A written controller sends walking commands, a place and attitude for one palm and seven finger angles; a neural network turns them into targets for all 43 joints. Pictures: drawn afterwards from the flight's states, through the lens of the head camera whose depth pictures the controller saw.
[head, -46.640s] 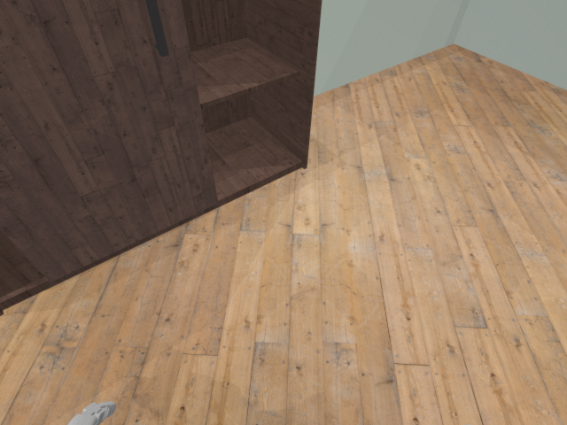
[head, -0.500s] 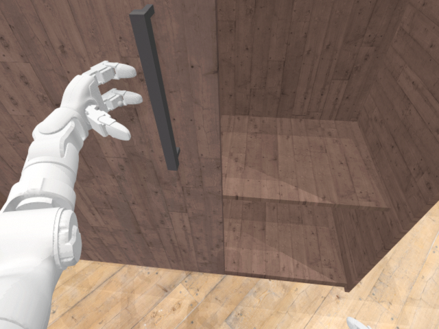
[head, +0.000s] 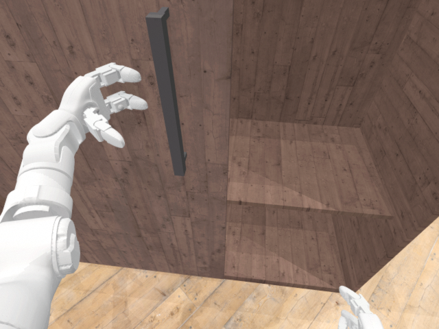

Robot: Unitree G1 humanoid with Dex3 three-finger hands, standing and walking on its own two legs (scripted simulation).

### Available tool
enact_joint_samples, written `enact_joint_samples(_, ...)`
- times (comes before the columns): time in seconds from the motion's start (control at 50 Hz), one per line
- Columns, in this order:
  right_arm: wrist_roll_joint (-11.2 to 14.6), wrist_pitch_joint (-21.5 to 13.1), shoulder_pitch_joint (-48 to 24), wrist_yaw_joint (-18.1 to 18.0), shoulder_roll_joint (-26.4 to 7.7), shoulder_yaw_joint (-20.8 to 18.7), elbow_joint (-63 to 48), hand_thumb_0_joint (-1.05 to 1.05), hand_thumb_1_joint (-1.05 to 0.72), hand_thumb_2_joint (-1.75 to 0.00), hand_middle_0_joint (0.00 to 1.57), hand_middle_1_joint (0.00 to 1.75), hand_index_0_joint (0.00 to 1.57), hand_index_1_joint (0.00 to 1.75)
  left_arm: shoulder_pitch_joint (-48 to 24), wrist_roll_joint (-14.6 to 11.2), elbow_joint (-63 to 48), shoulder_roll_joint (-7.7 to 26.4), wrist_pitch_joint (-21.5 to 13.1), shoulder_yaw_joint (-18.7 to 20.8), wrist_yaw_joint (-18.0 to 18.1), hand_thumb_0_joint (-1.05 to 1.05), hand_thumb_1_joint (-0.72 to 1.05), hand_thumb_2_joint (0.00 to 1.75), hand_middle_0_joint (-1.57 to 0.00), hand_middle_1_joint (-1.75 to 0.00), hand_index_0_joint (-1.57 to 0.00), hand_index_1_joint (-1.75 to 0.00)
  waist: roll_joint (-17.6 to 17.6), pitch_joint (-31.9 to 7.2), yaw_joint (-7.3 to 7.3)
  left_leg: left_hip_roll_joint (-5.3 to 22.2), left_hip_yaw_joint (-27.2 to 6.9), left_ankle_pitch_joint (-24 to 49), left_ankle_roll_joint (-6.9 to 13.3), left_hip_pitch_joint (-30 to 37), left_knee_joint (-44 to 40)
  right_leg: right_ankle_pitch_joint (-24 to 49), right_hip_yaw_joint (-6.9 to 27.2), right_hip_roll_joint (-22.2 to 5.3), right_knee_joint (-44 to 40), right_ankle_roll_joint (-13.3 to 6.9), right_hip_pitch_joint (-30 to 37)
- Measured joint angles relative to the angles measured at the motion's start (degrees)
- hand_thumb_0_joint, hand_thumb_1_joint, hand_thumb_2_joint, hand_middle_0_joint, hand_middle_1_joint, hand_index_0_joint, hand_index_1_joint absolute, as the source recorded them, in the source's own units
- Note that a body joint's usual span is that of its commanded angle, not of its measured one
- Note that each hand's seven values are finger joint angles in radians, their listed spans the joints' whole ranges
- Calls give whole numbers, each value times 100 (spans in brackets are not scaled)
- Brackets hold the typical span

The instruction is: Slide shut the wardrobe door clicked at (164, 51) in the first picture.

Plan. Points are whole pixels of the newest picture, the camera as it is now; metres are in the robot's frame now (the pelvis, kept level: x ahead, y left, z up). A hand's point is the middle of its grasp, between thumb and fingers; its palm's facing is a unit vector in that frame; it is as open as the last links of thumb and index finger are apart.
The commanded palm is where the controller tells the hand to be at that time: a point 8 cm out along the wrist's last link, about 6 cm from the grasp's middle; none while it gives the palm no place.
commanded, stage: slip the hand off the handle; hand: left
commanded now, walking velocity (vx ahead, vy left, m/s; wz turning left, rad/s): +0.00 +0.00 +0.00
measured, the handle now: (173, 106) +0.46 +0.09 +0.20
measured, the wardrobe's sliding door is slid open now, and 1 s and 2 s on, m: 0.53 0.53 0.53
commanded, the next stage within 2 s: draw the hand back to the body in 1.04 s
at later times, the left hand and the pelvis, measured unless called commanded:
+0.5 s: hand (53, 120) +0.38 +0.27 +0.22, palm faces -0.11 -0.99 -0.10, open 14.5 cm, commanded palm +0.35 +0.29 +0.22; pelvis +0.00 +0.02 +0.00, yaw +0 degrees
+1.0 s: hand (34, 150) +0.32 +0.27 +0.22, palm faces -0.08 -0.99 -0.11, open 14.7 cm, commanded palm +0.29 +0.30 +0.22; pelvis +0.02 +0.03 +0.00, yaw +4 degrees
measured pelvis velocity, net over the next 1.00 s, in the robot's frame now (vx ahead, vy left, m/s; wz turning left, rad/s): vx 0.02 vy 0.03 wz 0.06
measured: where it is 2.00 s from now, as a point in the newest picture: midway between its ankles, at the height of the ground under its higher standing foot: outside the picture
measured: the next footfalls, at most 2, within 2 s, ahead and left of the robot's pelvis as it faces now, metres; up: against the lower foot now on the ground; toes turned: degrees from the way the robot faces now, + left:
none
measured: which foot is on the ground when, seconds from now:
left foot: down 0.00-1.00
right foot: down 0.00-1.00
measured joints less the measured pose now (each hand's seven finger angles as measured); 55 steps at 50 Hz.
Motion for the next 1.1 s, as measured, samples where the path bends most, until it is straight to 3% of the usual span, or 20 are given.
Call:
enact_joint_samples(0.2,-4,230,311,-55,70,69,8,1,-90,-90,20,30,21,30,77,34,-43,107,74,127,218,-1,-55,20,-54,-115,-51,-116,82,48,-180,40,96,57,51,-26,8,95,94,20,5,61,-58)
enact_joint_samples(0.28,-1,274,460,-54,68,43,-35,1,-90,-90,20,30,21,30,395,9,-181,268,137,493,607,-1,-54,20,-48,-115,-45,-115,109,36,-257,64,174,67,61,56,-45,127,176,31,-29,73,-10)
enact_joint_samples(0.34,19,251,596,-41,39,8,-70,1,-90,-90,20,30,21,30,764,42,-396,547,132,705,707,-1,-54,20,-41,-115,-38,-115,116,27,-268,70,200,62,70,125,-87,142,205,34,-90,80,61)
enact_joint_samples(0.4,52,164,745,-37,-14,-50,-56,1,-90,-90,20,30,21,30,1103,0,-734,757,60,690,548,-1,-54,20,-35,-115,-33,-115,115,11,-180,43,151,51,83,168,-107,144,158,16,-176,87,155)
enact_joint_samples(0.46,91,36,789,-42,-84,-87,52,1,-90,-90,20,30,21,30,1337,-186,-1167,764,19,511,251,-1,-54,20,-31,-115,-29,-115,99,-19,-3,-12,67,31,106,210,-104,133,71,-24,-261,105,270)
enact_joint_samples(0.58,138,-209,355,-13,-188,-143,134,1,-90,-90,20,30,20,30,1770,-499,-2107,288,224,11,67,-1,-55,20,-27,-115,-26,-115,109,-58,287,-173,-35,8,178,287,-105,64,-51,-164,-290,176,413)
enact_joint_samples(0.74,82,-380,-577,85,79,19,-314,1,-91,-90,20,30,20,30,2645,-426,-3554,-271,532,25,481,-1,-55,20,-26,-115,-26,-115,117,25,393,-289,35,23,242,495,-249,5,7,-292,-290,235,552)
enact_joint_samples(0.88,68,-258,-739,165,282,247,-510,1,-90,-90,20,30,21,30,3155,-594,-4464,-93,831,329,400,-1,-55,20,-26,-115,-26,-115,103,-106,586,-299,-3,-70,222,702,-272,-36,-23,-292,-432,218,825)
enact_joint_samples(0.98,109,-92,-735,124,176,264,-373,1,-90,-90,20,30,21,30,2917,-574,-4238,22,1269,113,329,-1,-55,20,-26,-115,-26,-115,176,-17,711,-345,-172,-71,215,652,-194,-49,-203,-305,-453,212,876)
enact_joint_samples(1.1,61,-48,-721,80,133,272,-167,1,-90,-90,20,30,21,30,2928,-600,-4322,-132,1088,-78,247,-1,-55,20,-25,-115,-25,-115,180,162,637,-350,-221,-2,209,566,-205,-19,-254,-304,-427,200,782)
